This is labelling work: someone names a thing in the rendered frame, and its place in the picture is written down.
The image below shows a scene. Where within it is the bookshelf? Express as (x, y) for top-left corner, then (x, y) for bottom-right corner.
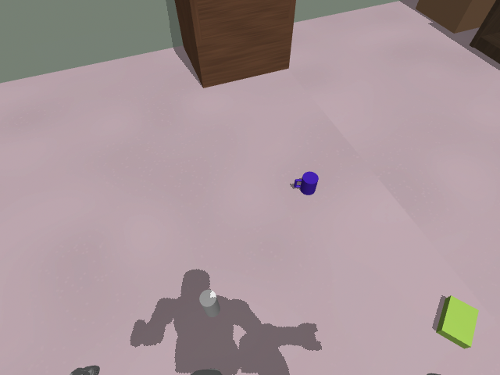
(470, 0), (500, 64)

